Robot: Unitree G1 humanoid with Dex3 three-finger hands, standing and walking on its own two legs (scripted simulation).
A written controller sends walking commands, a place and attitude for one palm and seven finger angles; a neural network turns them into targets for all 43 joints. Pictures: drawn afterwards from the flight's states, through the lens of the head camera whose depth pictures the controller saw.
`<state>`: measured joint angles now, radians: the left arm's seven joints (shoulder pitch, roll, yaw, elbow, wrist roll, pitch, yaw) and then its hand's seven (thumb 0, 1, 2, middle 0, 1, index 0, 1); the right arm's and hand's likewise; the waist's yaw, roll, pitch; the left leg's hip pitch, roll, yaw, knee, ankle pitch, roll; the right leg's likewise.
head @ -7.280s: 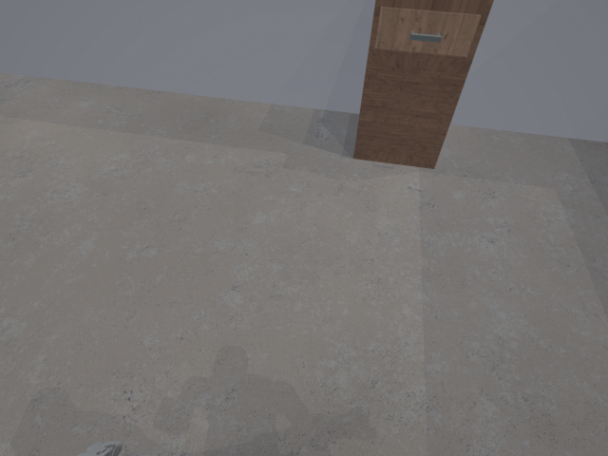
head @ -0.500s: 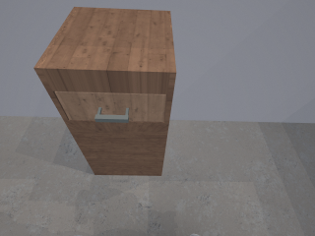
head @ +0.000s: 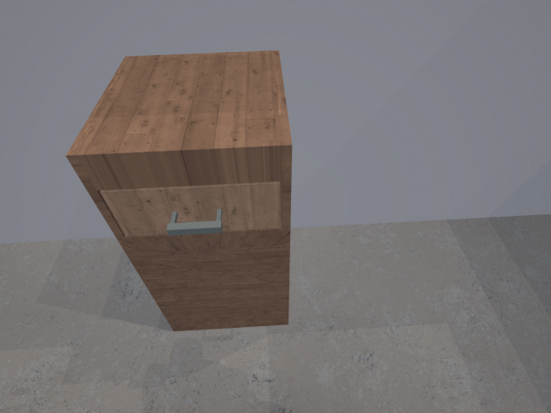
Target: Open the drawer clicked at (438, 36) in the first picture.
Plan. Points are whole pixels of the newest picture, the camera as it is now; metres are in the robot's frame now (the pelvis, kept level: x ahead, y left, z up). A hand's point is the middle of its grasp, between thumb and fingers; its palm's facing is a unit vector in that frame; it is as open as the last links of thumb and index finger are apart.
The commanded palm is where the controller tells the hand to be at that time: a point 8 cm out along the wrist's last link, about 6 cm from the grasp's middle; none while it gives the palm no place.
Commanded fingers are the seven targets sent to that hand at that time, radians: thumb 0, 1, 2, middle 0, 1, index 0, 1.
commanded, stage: come to a stop and stand still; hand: left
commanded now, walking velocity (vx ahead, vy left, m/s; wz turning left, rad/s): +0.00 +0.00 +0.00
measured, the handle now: (196, 221) +0.53 +0.22 -0.10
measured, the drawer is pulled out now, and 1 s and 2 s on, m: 0.00 0.00 0.00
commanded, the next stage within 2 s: look again from close up in 0.42 s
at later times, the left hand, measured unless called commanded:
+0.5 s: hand out of the picture -0.03 +0.12 -0.17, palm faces +0.05 -0.99 -0.15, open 7.4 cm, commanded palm none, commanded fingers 0.00 0.90 0.90 -0.20 -0.30 -0.20 -0.30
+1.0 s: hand out of the picture +0.02 +0.19 -0.18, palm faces +0.04 -0.98 -0.19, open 7.4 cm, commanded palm none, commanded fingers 0.00 0.90 0.90 -0.20 -0.30 -0.20 -0.30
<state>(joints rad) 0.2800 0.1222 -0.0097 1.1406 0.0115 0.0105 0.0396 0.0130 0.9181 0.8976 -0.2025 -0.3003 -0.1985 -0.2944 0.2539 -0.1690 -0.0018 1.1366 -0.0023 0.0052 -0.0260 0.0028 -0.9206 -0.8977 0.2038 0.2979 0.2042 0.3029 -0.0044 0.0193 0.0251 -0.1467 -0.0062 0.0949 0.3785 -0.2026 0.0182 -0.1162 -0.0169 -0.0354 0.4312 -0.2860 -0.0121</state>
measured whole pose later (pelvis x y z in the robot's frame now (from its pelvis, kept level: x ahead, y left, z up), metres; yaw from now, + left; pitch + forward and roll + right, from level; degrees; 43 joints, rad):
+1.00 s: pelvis +0.00 +0.01 -0.01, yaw +0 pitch -2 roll +0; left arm 0.31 0.17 -0.02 1.01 0.01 0.00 0.04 0.01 0.91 0.90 -0.20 -0.30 -0.20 -0.29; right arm 0.23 -0.18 0.01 1.02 -0.02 0.00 -0.02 0.00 -0.91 -0.90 0.20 0.30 0.20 0.30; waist 0.01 -0.01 -0.01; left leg -0.20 0.01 0.08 0.52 -0.28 0.03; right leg -0.12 0.00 -0.04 0.48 -0.32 0.00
